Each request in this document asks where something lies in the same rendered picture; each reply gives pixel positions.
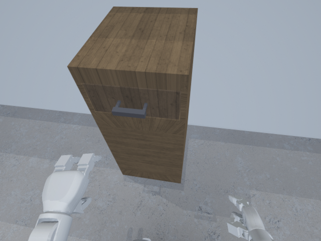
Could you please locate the cabinet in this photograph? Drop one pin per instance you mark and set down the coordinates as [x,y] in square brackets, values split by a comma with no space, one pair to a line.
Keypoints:
[145,47]

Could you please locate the robot left forearm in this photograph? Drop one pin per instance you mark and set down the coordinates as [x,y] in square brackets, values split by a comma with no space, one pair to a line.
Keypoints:
[52,226]

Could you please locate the handle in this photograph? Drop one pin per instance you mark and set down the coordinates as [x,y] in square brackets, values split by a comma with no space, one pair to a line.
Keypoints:
[129,112]

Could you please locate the left robot hand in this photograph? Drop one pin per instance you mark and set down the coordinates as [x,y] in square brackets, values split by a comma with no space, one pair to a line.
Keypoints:
[64,188]

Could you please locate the robot right forearm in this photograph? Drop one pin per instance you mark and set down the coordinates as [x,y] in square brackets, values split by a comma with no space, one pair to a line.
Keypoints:
[259,235]

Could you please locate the drawer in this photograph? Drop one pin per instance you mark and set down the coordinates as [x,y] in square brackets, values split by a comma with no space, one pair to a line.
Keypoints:
[160,103]

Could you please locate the right robot hand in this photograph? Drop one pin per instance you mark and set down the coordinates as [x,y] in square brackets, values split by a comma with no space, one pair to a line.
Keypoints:
[240,225]

